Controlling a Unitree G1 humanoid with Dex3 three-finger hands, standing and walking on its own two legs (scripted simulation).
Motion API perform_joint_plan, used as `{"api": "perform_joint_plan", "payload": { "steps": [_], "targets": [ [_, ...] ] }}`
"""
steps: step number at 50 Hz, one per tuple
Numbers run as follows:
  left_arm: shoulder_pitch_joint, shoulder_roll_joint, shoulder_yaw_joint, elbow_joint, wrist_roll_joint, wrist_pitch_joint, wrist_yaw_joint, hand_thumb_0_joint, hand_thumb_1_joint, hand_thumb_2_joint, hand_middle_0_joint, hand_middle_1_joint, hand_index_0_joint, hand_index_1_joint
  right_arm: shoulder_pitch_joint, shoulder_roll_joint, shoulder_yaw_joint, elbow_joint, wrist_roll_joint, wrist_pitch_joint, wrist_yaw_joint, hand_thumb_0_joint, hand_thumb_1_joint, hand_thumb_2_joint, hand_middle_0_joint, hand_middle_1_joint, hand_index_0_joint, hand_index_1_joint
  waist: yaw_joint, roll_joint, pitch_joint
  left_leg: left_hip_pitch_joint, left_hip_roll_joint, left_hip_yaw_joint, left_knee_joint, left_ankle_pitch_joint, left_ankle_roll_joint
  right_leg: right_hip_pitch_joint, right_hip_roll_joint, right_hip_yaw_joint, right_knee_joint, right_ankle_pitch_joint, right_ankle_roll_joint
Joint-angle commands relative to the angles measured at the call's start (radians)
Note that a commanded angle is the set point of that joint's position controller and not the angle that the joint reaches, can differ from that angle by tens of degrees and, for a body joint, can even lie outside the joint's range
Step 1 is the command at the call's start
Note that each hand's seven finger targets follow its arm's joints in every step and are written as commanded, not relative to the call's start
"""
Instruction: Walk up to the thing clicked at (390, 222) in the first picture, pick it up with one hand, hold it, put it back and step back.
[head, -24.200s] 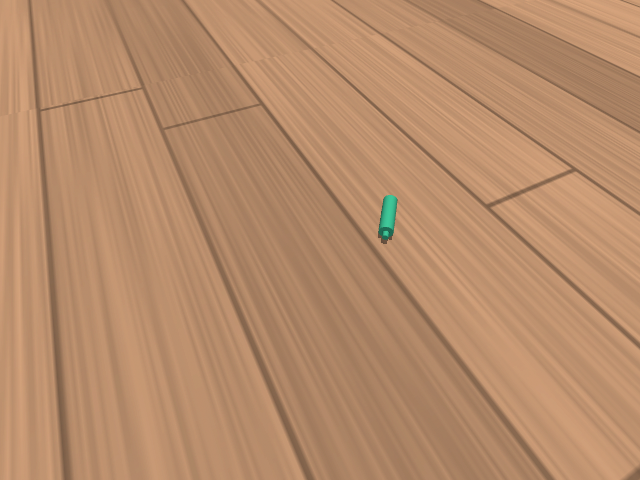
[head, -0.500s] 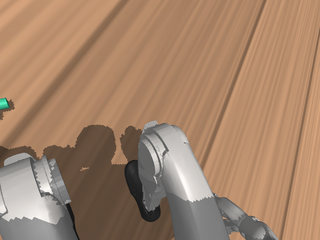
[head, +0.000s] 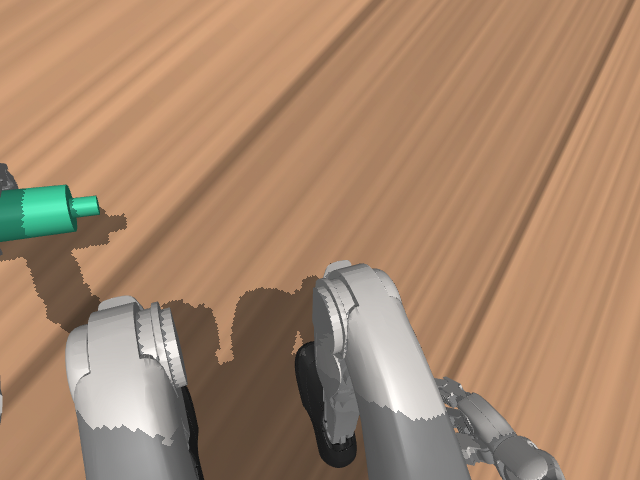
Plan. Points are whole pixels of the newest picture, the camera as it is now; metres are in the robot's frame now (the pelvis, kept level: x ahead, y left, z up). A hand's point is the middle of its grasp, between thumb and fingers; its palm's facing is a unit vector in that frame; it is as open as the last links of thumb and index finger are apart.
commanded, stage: settle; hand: left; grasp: from above
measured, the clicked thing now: out of the picture +0.43 +0.35 -0.20
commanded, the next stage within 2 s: lift in 0.22 s
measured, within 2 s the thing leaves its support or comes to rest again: neither
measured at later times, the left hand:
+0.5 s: hand out of the picture +0.41 +0.35 -0.13, palm faces -0.41 -0.11 -0.90, open 9.0 cm
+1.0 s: hand out of the picture +0.33 +0.34 +0.01, palm faces -0.44 -0.14 -0.89, open 9.1 cm
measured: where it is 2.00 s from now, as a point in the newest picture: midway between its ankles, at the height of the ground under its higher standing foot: (259, 446)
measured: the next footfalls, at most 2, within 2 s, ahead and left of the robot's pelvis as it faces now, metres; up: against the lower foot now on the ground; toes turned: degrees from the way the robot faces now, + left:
none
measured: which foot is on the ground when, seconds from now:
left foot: down 0.00-1.00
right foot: down 0.00-1.00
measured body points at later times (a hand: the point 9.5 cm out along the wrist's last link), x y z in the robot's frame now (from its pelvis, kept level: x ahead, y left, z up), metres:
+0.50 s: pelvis -0.01 +0.00 +0.03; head +0.22 +0.09 +0.40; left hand +0.42 +0.36 -0.08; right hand +0.10 -0.27 -0.07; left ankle +0.07 +0.12 -0.28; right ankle +0.10 -0.12 -0.28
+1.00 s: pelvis -0.01 +0.00 +0.13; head +0.18 +0.08 +0.54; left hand +0.35 +0.34 +0.07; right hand +0.16 -0.25 +0.02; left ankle +0.07 +0.12 -0.28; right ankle +0.10 -0.12 -0.28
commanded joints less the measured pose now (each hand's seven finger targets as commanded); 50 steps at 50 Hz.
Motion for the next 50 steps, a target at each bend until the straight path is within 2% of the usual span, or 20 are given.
{"api": "perform_joint_plan", "payload": {
  "steps": [1, 3, 5, 11, 12, 15, 17, 18, 21, 25, 27, 29, 31, 34, 36, 39, 41, 47, 48, 50],
  "targets": [
    [-0.289, 0.243, 0.016, -0.168, -0.034, 0.007, -0.022, 0.000, 0.634, 0.661, -0.974, -0.689, -1.004, -0.661, 0.215, -0.274, -0.100, -0.019, 0.022, 0.026, -0.026, 0.000, -0.912, -0.903, 0.199, 0.300, 0.199, 0.300, -0.012, 0.330, -0.647, 0.530, -0.005, 0.071, -0.285, 0.154, 0.005, 0.285, 0.023, -0.049, -0.247, 0.236, -0.068],
    [-0.325, 0.235, 0.006, -0.201, -0.040, -0.003, -0.047, 0.000, 0.657, 0.682, -1.000, -0.692, -1.027, -0.667, 0.222, -0.270, -0.099, -0.025, 0.026, 0.033, -0.034, 0.000, -0.913, -0.903, 0.199, 0.300, 0.199, 0.300, -0.024, 0.330, -0.647, 0.541, -0.008, 0.071, -0.288, 0.153, 0.004, 0.291, 0.020, -0.045, -0.251, 0.235, -0.067],
    [-0.328, 0.284, 0.036, -0.218, -0.032, -0.020, -0.062, 0.000, 0.661, 0.701, -1.018, -0.678, -1.037, -0.661, 0.212, -0.271, -0.099, -0.035, 0.032, 0.046, -0.047, 0.000, -0.915, -0.905, 0.199, 0.300, 0.199, 0.300, -0.009, 0.328, -0.660, 0.537, -0.011, 0.078, -0.284, 0.149, 0.003, 0.290, 0.019, -0.036, -0.258, 0.218, -0.073],
    [-0.321, 0.347, 0.099, -0.369, -0.022, -0.061, -0.073, 0.000, 0.700, 0.771, -1.049, -0.701, -1.063, -0.688, 0.217, -0.258, -0.115, -0.062, 0.036, 0.082, -0.079, 0.000, -0.912, -0.902, 0.199, 0.300, 0.199, 0.300, 0.033, 0.384, -0.742, 0.588, -0.019, 0.113, -0.294, 0.192, -0.004, 0.333, 0.011, -0.007, -0.277, 0.232, -0.083],
    [-0.300, 0.350, 0.109, -0.392, -0.023, -0.063, -0.071, 0.000, 0.715, 0.779, -1.053, -0.714, -1.070, -0.698, 0.220, -0.254, -0.124, -0.063, 0.037, 0.088, -0.081, 0.000, -0.911, -0.901, 0.199, 0.300, 0.199, 0.300, 0.044, 0.407, -0.763, 0.623, -0.016, 0.120, -0.304, 0.208, -0.006, 0.345, 0.008, -0.001, -0.276, 0.251, -0.081],
    [-0.323, 0.348, 0.114, -0.456, -0.025, -0.062, -0.067, 0.000, 0.740, 0.814, -1.060, -0.729, -1.075, -0.715, 0.222, -0.261, -0.141, -0.066, 0.038, 0.099, -0.094, 0.000, -0.907, -0.900, 0.200, 0.300, 0.199, 0.300, 0.034, 0.420, -0.784, 0.653, -0.018, 0.111, -0.324, 0.210, -0.010, 0.311, 0.001, -0.014, -0.278, 0.249, -0.086],
    [-0.328, 0.344, 0.116, -0.473, -0.026, -0.054, -0.067, 0.000, 0.766, 0.757, -1.124, -0.701, -1.141, -0.683, 0.240, -0.246, -0.147, -0.062, 0.042, 0.102, -0.101, 0.000, -0.940, -0.912, 0.198, 0.300, 0.199, 0.300, 0.033, 0.427, -0.808, 0.684, -0.015, 0.111, -0.344, 0.214, -0.008, 0.323, -0.001, -0.012, -0.285, 0.258, -0.080],
    [-0.318, 0.328, 0.106, -0.454, -0.029, -0.047, -0.071, 0.000, 0.740, 0.809, -1.109, -0.639, -1.109, -0.639, 0.243, -0.242, -0.151, -0.054, 0.045, 0.105, -0.103, 0.000, -0.917, -0.905, 0.200, 0.300, 0.200, 0.300, 0.036, 0.432, -0.816, 0.696, -0.013, 0.114, -0.349, 0.215, -0.006, 0.320, -0.002, -0.009, -0.289, 0.260, -0.078],
    [-0.275, 0.320, 0.123, -0.459, -0.057, -0.020, -0.085, 0.000, 0.723, 0.804, -1.079, -0.649, -1.081, -0.645, 0.257, -0.244, -0.164, -0.059, 0.050, 0.110, -0.107, 0.000, -0.915, -0.904, 0.200, 0.300, 0.200, 0.300, 0.056, 0.424, -0.837, 0.702, -0.018, 0.124, -0.369, 0.225, -0.001, 0.349, -0.006, -0.002, -0.318, 0.266, -0.076],
    [-0.237, 0.250, 0.064, -0.443, -0.081, 0.024, -0.164, 0.000, 0.738, 0.794, -1.083, -0.665, -1.091, -0.656, 0.277, -0.233, -0.184, -0.038, 0.073, 0.127, -0.114, 0.000, -0.915, -0.904, 0.200, 0.300, 0.200, 0.300, 0.067, 0.413, -0.833, 0.745, -0.017, 0.110, -0.440, 0.212, 0.000, 0.331, -0.005, -0.004, -0.335, 0.250, -0.080],
    [-0.208, 0.258, 0.075, -0.473, -0.091, 0.034, -0.198, 0.000, 0.733, 0.777, -1.076, -0.660, -1.086, -0.649, 0.275, -0.236, -0.199, -0.051, 0.084, 0.140, -0.121, 0.000, -0.916, -0.904, 0.200, 0.300, 0.200, 0.300, 0.086, 0.404, -0.833, 0.751, -0.022, 0.110, -0.466, 0.206, 0.003, 0.354, -0.009, 0.004, -0.351, 0.245, -0.080],
    [-0.180, 0.205, 0.042, -0.500, -0.101, 0.035, -0.230, 0.000, 0.751, 0.800, -1.099, -0.664, -1.107, -0.655, 0.275, -0.224, -0.206, -0.054, 0.093, 0.152, -0.126, 0.000, -0.915, -0.904, 0.200, 0.300, 0.200, 0.300, 0.086, 0.377, -0.813, 0.753, -0.023, 0.112, -0.491, 0.198, 0.004, 0.368, -0.010, 0.011, -0.370, 0.243, -0.079],
    [-0.161, 0.218, 0.062, -0.550, -0.121, 0.030, -0.245, 0.000, 0.755, 0.773, -1.096, -0.657, -1.107, -0.645, 0.273, -0.217, -0.212, -0.063, 0.103, 0.160, -0.133, 0.000, -0.915, -0.904, 0.200, 0.300, 0.200, 0.300, 0.097, 0.329, -0.826, 0.751, -0.025, 0.120, -0.497, 0.211, 0.010, 0.397, -0.009, 0.024, -0.396, 0.249, -0.078],
    [-0.121, 0.183, 0.046, -0.587, -0.147, 0.018, -0.271, 0.000, 0.746, 0.775, -1.098, -0.646, -1.107, -0.636, 0.271, -0.206, -0.218, -0.073, 0.112, 0.165, -0.143, 0.000, -0.915, -0.903, 0.200, 0.300, 0.200, 0.300, 0.090, 0.276, -0.797, 0.760, -0.026, 0.121, -0.523, 0.201, 0.016, 0.414, -0.014, 0.037, -0.439, 0.241, -0.072],
    [-0.154, 0.203, 0.053, -0.684, -0.162, 0.004, -0.274, 0.000, 0.701, 0.765, -1.057, -0.662, -1.070, -0.648, 0.264, -0.202, -0.224, -0.087, 0.119, 0.168, -0.153, 0.000, -0.914, -0.903, 0.200, 0.300, 0.200, 0.300, 0.094, 0.293, -0.826, 0.781, -0.027, 0.128, -0.547, 0.185, 0.015, 0.443, -0.015, 0.049, -0.469, 0.230, -0.073],
    [-0.058, 0.170, 0.048, -0.726, -0.182, -0.002, -0.278, 0.000, 0.663, 0.771, -1.024, -0.667, -1.037, -0.655, 0.257, -0.196, -0.231, -0.106, 0.125, 0.170, -0.163, 0.000, -0.912, -0.903, 0.200, 0.300, 0.200, 0.300, 0.103, 0.266, -0.823, 0.819, -0.028, 0.125, -0.598, 0.158, 0.013, 0.477, -0.019, 0.058, -0.509, 0.209, -0.070],
    [-0.055, 0.194, 0.067, -0.819, -0.191, 0.001, -0.276, 0.000, 0.666, 0.795, -1.023, -0.685, -1.035, -0.673, 0.252, -0.199, -0.241, -0.124, 0.132, 0.172, -0.172, 0.000, -0.909, -0.902, 0.200, 0.300, 0.200, 0.300, 0.118, 0.306, -0.853, 0.883, -0.024, 0.119, -0.649, 0.136, 0.008, 0.487, -0.021, 0.064, -0.536, 0.190, -0.072],
    [0.017, 0.170, 0.058, -0.931, -0.220, 0.055, -0.269, 0.000, 0.653, 0.853, -1.005, -0.716, -1.013, -0.708, 0.223, -0.192, -0.246, -0.146, 0.152, 0.176, -0.205, 0.000, -0.902, -0.899, 0.200, 0.300, 0.200, 0.300, 0.122, 0.327, -0.842, 1.021, -0.016, 0.083, -0.794, 0.076, 0.000, 0.565, -0.023, 0.069, -0.621, 0.168, -0.064],
    [0.047, 0.132, 0.034, -0.932, -0.223, 0.066, -0.273, 0.000, 0.643, 0.855, -1.004, -0.706, -1.010, -0.700, 0.230, -0.183, -0.243, -0.145, 0.154, 0.178, -0.208, 0.000, -0.901, -0.899, 0.201, 0.300, 0.200, 0.300, 0.117, 0.307, -0.835, 1.046, -0.015, 0.091, -0.805, 0.101, 0.002, 0.592, -0.024, 0.072, -0.653, 0.181, -0.061],
    [0.075, 0.135, 0.034, -0.966, -0.222, 0.092, -0.278, 0.000, 0.654, 0.885, -1.011, -0.722, -1.014, -0.719, 0.221, -0.182, -0.239, -0.152, 0.163, 0.181, -0.221, 0.000, -0.899, -0.898, 0.201, 0.300, 0.200, 0.300, 0.128, 0.311, -0.849, 1.105, -0.013, 0.090, -0.847, 0.123, 0.002, 0.636, -0.023, 0.075, -0.686, 0.195, -0.060]
  ]
}}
